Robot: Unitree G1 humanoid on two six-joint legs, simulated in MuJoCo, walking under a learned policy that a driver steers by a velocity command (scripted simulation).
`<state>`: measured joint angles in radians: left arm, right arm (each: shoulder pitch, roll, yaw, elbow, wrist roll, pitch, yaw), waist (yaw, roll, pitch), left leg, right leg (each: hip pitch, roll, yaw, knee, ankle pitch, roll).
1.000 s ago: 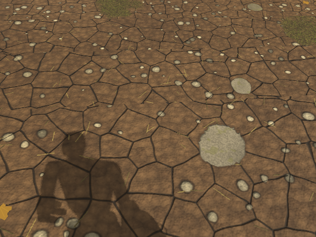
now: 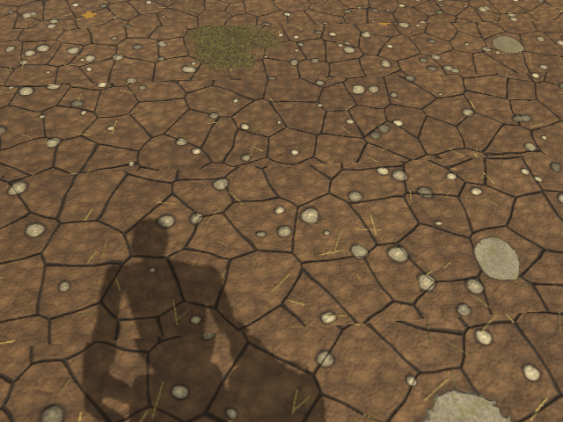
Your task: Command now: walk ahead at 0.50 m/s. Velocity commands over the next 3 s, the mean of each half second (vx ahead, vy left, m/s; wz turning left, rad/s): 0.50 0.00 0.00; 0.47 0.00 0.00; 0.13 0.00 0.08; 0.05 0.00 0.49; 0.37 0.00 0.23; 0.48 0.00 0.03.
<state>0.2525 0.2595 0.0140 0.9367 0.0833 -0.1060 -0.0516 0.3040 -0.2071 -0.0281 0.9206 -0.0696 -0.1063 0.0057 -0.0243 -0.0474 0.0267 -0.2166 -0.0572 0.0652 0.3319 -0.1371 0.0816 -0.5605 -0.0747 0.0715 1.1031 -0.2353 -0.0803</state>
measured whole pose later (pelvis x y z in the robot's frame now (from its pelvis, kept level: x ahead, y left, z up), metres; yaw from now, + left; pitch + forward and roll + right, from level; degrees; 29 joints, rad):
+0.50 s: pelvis +0.30 -0.06 -0.01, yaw +0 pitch +2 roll -1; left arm 0.21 0.24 0.04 0.92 0.04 -0.10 -0.01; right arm 0.35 -0.22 -0.04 0.97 -0.09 -0.10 0.05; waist 0.01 0.00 -0.03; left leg -0.35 0.03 -0.04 1.11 -0.39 0.08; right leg -0.31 0.06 -0.06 0.39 -0.12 -0.08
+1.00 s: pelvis +0.56 -0.01 -0.02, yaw -1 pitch +2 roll +0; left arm 0.34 0.22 0.03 0.96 0.05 -0.10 -0.04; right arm 0.24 -0.22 -0.07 0.90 -0.06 -0.13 0.02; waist -0.02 -0.02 -0.04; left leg -0.37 -0.03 0.08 0.62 -0.28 0.08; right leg -0.42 0.02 0.05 1.27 -0.53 0.00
